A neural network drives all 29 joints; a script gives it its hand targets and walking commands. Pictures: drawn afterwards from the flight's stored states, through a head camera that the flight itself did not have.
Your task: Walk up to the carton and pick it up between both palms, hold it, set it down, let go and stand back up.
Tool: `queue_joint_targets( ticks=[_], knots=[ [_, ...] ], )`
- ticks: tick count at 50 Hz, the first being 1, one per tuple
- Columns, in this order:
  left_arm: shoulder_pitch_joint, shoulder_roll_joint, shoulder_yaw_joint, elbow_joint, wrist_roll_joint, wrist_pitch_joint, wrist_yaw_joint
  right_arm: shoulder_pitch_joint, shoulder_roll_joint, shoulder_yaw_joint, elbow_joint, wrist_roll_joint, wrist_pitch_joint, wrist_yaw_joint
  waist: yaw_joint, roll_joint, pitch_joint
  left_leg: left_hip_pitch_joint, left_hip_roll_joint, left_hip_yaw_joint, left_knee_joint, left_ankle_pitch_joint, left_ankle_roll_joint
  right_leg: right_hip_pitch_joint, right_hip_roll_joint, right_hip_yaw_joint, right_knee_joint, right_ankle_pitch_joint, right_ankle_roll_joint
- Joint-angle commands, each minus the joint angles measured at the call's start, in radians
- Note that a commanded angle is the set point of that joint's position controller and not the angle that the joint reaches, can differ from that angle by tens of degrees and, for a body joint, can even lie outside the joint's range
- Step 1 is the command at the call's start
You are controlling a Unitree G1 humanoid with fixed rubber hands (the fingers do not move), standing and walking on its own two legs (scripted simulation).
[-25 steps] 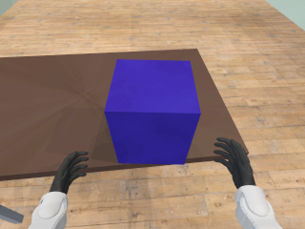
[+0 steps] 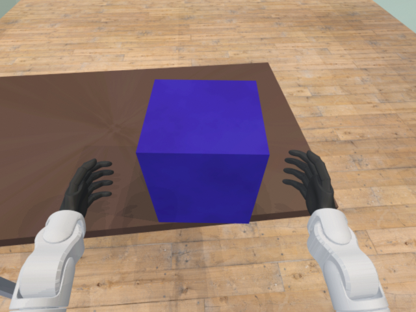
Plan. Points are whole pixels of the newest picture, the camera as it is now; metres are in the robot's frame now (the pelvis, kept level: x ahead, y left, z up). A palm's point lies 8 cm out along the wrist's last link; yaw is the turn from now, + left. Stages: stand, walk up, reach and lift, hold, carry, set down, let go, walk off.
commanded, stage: reach and lift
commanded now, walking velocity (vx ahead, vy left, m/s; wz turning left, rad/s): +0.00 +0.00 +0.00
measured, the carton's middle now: (204, 155) +0.42 +0.01 +0.04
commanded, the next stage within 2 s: none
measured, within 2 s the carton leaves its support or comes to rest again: neither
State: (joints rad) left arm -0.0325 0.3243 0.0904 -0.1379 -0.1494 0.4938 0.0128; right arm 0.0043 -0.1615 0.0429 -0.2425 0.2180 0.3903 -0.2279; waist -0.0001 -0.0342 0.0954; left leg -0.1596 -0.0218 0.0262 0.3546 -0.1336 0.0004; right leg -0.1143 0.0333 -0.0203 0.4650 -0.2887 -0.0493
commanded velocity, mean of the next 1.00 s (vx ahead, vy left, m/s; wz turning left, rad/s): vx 0.00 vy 0.00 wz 0.00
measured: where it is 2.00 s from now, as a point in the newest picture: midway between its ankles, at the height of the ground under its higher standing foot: outside the picture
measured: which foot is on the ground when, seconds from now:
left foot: down 0.00-1.00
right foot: down 0.00-1.00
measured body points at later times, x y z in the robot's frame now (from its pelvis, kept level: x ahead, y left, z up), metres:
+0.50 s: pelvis -0.01 +0.01 +0.00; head +0.00 +0.01 +0.45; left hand +0.36 +0.23 +0.15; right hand +0.36 -0.16 +0.12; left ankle +0.04 +0.13 -0.74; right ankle -0.02 -0.07 -0.74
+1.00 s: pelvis +0.00 +0.01 +0.00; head +0.03 +0.01 +0.45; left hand +0.41 +0.23 +0.19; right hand +0.42 -0.16 +0.14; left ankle +0.04 +0.13 -0.74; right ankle -0.02 -0.07 -0.74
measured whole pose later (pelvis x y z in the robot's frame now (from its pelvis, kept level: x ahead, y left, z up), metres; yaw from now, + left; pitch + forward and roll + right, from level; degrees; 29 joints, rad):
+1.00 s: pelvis +0.00 +0.01 +0.00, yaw +0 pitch +0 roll +1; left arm -0.71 0.38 0.09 0.25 -0.15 0.65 0.03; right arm -0.68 -0.23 -0.01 0.41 0.26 0.49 -0.20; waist 0.00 -0.03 0.06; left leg -0.24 -0.02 0.03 0.39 -0.14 0.00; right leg -0.18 0.03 -0.02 0.46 -0.28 -0.05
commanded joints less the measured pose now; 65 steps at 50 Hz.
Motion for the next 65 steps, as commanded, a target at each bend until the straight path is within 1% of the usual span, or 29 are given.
queue_joint_targets(
  ticks=[1,4,5,13,19,20,22,24,27,28,29,31,32,39,40,44,45,47,48,49,51,55,56,57,58,59,61,62,65],
  knots=[
    [-0.510,0.197,0.163,-0.288,-0.149,0.007,0.002,-0.403,-0.151,-0.108,-0.146,0.103,-0.001,-0.014,-0.015,0.032,-0.433,0.191,0.047,-0.020,-0.025,0.162,0.020,-0.019,-0.079,0.144,-0.124,0.494,0.094],
    [-0.639,0.213,0.162,-0.221,-0.150,0.035,0.005,-0.544,-0.159,-0.143,-0.081,0.093,0.020,-0.016,-0.031,0.034,-0.438,0.157,0.041,-0.012,-0.029,0.098,0.027,-0.033,-0.071,0.143,-0.134,0.382,0.088],
    [-0.656,0.210,0.157,-0.224,-0.155,0.040,0.011,-0.563,-0.162,-0.143,-0.080,0.107,0.019,-0.015,-0.034,0.040,-0.454,0.159,0.039,-0.007,-0.025,0.123,0.027,-0.032,-0.067,0.132,-0.123,0.403,0.090],
    [-0.854,0.235,0.136,0.095,-0.149,0.110,0.012,-0.803,-0.180,-0.171,0.067,0.105,0.050,-0.006,-0.052,0.000,-0.441,0.057,0.035,-0.011,-0.037,-0.025,0.052,-0.051,-0.071,0.124,-0.152,0.176,0.090],
    [-0.945,0.227,0.118,0.155,-0.133,0.112,0.018,-0.905,-0.193,-0.149,0.122,0.113,0.045,-0.004,-0.060,-0.005,-0.529,0.062,0.031,-0.009,-0.016,0.048,0.050,0.001,-0.061,0.109,-0.125,0.295,0.097],
    [-1.011,0.240,0.123,0.219,-0.133,0.104,0.017,-0.966,-0.204,-0.174,0.196,0.093,0.050,0.000,-0.069,0.000,-0.479,0.036,0.035,-0.008,-0.026,-0.006,0.051,-0.043,-0.059,0.100,-0.130,0.236,0.093],
    [-1.011,0.240,0.102,0.167,-0.149,0.099,0.022,-0.977,-0.210,-0.160,0.142,0.107,0.039,0.003,-0.066,-0.005,-0.582,0.068,0.037,-0.010,-0.007,0.075,0.047,0.004,-0.049,0.093,-0.112,0.348,0.092],
    [-1.023,0.254,0.109,0.094,-0.135,0.092,0.024,-0.975,-0.225,-0.170,0.140,0.105,0.025,-0.007,-0.084,0.012,-0.648,0.108,0.035,-0.013,0.008,0.148,0.038,0.034,-0.045,0.091,-0.099,0.471,0.100],
    [-1.106,0.267,0.111,0.065,-0.125,0.096,0.030,-1.030,-0.237,-0.189,0.201,0.111,0.024,-0.007,-0.097,0.052,-0.680,0.134,0.037,-0.017,0.021,0.171,0.022,0.023,-0.036,0.073,-0.091,0.500,0.096],
    [-1.141,0.267,0.104,0.107,-0.131,0.092,0.028,-1.062,-0.241,-0.190,0.250,0.112,0.029,-0.002,-0.096,0.054,-0.673,0.129,0.040,-0.022,0.026,0.173,0.024,0.007,-0.034,0.073,-0.089,0.496,0.096],
    [-1.098,0.266,0.104,0.078,-0.129,0.095,0.029,-1.044,-0.248,-0.179,0.210,0.122,0.022,-0.002,-0.097,0.041,-0.717,0.139,0.041,-0.022,0.029,0.207,0.025,0.040,-0.035,0.070,-0.084,0.548,0.097],
    [-1.159,0.281,0.101,0.115,-0.127,0.092,0.033,-1.103,-0.258,-0.189,0.261,0.120,0.024,0.000,-0.103,0.052,-0.713,0.112,0.039,-0.024,0.026,0.182,0.022,0.033,-0.041,0.070,-0.078,0.546,0.104],
    [-1.138,0.279,0.104,0.068,-0.128,0.096,0.036,-1.078,-0.263,-0.189,0.237,0.127,0.018,-0.001,-0.102,0.053,-0.755,0.131,0.037,-0.025,0.036,0.232,0.018,0.058,-0.033,0.069,-0.072,0.603,0.101],
    [-1.252,0.307,0.095,0.240,-0.134,0.099,0.031,-1.232,-0.295,-0.179,0.334,0.147,0.013,0.012,-0.105,0.034,-0.803,0.069,0.030,-0.029,0.037,0.211,0.019,0.064,-0.045,0.067,-0.063,0.647,0.120],
    [-1.224,0.286,0.077,0.240,-0.139,0.104,0.029,-1.216,-0.295,-0.176,0.338,0.149,0.011,0.013,-0.115,0.040,-0.827,0.079,0.030,-0.033,0.045,0.244,0.015,0.085,-0.043,0.065,-0.062,0.699,0.118],
    [-1.251,0.268,0.074,0.349,-0.134,0.097,0.024,-1.269,-0.322,-0.200,0.421,0.134,0.000,0.026,-0.112,0.037,-0.812,0.093,0.035,-0.035,0.041,0.220,0.006,0.023,-0.031,0.045,-0.079,0.627,0.114],
    [-1.237,0.262,0.059,0.353,-0.135,0.090,0.020,-1.254,-0.302,-0.181,0.406,0.140,-0.005,0.025,-0.109,0.022,-0.831,0.087,0.030,-0.036,0.041,0.227,0.011,0.052,-0.038,0.052,-0.070,0.665,0.117],
    [-1.237,0.250,0.062,0.365,-0.120,0.078,0.018,-1.256,-0.301,-0.180,0.449,0.146,-0.018,0.031,-0.105,0.046,-0.809,0.098,0.031,-0.037,0.047,0.253,0.003,0.049,-0.034,0.044,-0.065,0.683,0.117],
    [-1.252,0.257,0.059,0.388,-0.122,0.072,0.013,-1.267,-0.302,-0.189,0.447,0.134,-0.024,0.028,-0.114,0.032,-0.805,0.090,0.031,-0.040,0.048,0.232,0.003,0.047,-0.037,0.044,-0.066,0.674,0.121],
    [-1.293,0.248,0.051,0.426,-0.119,0.060,0.011,-1.286,-0.306,-0.208,0.521,0.117,-0.024,0.032,-0.122,0.044,-0.765,0.077,0.032,-0.039,0.038,0.209,0.001,0.015,-0.037,0.033,-0.077,0.637,0.117],
    [-1.272,0.227,0.026,0.463,-0.125,0.033,0.007,-1.279,-0.283,-0.199,0.538,0.112,-0.040,0.039,-0.120,0.041,-0.778,0.095,0.033,-0.038,0.039,0.207,0.006,-0.010,-0.037,0.030,-0.089,0.606,0.112],
    [-1.269,0.225,0.027,0.397,-0.141,-0.030,0.009,-1.278,-0.270,-0.191,0.478,0.106,-0.082,0.038,-0.113,0.023,-0.871,0.109,0.027,-0.033,0.061,0.276,0.005,0.023,-0.039,0.038,-0.067,0.726,0.124],
    [-1.300,0.225,0.027,0.416,-0.130,-0.053,0.008,-1.292,-0.248,-0.186,0.509,0.096,-0.088,0.037,-0.112,0.037,-0.869,0.089,0.025,-0.034,0.061,0.256,0.005,0.032,-0.048,0.047,-0.070,0.705,0.125],
    [-1.282,0.220,0.026,0.365,-0.129,-0.068,0.014,-1.282,-0.246,-0.172,0.464,0.110,-0.103,0.042,-0.097,0.049,-0.909,0.109,0.027,-0.037,0.070,0.298,0.003,0.039,-0.043,0.042,-0.058,0.746,0.127],
    [-1.288,0.198,0.017,0.430,-0.123,-0.075,0.011,-1.276,-0.244,-0.186,0.536,0.093,-0.103,0.040,-0.111,0.046,-0.867,0.080,0.025,-0.036,0.064,0.242,0.004,0.010,-0.049,0.044,-0.067,0.697,0.125],
    [-1.302,0.206,0.022,0.440,-0.122,-0.090,0.014,-1.284,-0.249,-0.187,0.554,0.085,-0.111,0.044,-0.106,0.058,-0.857,0.093,0.031,-0.038,0.060,0.249,0.001,-0.013,-0.041,0.034,-0.069,0.671,0.123],
    [-1.272,0.201,0.040,0.578,-0.094,-0.099,0.007,-1.252,-0.227,-0.169,0.648,0.075,-0.111,0.048,-0.087,0.047,-0.796,0.085,0.031,-0.034,0.052,0.203,0.006,-0.028,-0.043,0.040,-0.087,0.606,0.123],
    [-1.256,0.189,0.029,0.518,-0.096,-0.110,0.010,-1.248,-0.229,-0.177,0.599,0.071,-0.126,0.046,-0.096,0.042,-0.850,0.112,0.031,-0.036,0.057,0.232,0.003,-0.036,-0.033,0.030,-0.086,0.608,0.119],
    [-1.229,0.159,0.023,0.625,-0.069,-0.155,0.010,-1.210,-0.201,-0.181,0.683,0.043,-0.157,0.048,-0.096,0.054,-0.777,0.104,0.033,-0.037,0.061,0.193,-0.002,-0.084,-0.037,0.032,-0.102,0.548,0.113]
  ],
)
